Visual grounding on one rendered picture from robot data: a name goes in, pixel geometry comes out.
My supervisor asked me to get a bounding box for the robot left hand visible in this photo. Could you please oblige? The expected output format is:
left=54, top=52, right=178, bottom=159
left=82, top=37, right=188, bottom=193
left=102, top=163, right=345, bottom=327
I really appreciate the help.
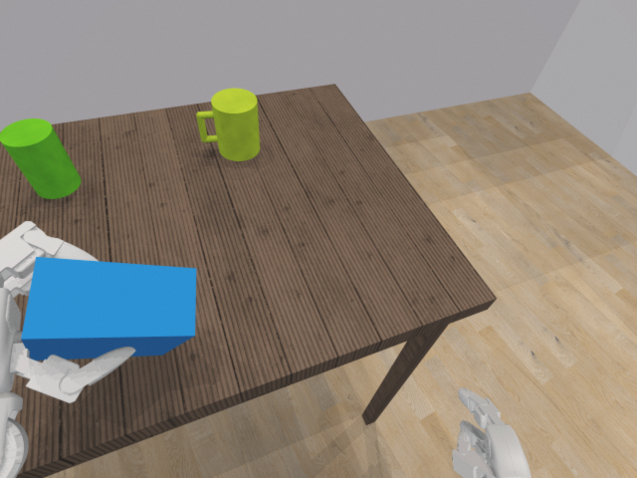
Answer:
left=0, top=221, right=136, bottom=403

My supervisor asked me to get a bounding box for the left robot forearm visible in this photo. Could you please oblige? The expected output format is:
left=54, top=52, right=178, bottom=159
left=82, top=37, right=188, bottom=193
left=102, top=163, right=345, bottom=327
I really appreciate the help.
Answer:
left=0, top=392, right=29, bottom=478

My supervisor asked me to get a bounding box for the robot right hand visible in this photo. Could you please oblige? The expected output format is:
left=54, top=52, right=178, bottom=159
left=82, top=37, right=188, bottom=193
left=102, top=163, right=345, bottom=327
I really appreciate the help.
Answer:
left=452, top=387, right=531, bottom=478

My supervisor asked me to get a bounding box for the sponge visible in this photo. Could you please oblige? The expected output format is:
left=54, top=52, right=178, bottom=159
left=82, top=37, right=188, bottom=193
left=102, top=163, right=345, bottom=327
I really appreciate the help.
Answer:
left=21, top=257, right=196, bottom=360

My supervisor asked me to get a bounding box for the table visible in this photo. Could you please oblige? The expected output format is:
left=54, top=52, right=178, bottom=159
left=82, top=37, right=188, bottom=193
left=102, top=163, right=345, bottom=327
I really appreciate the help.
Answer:
left=0, top=84, right=497, bottom=478

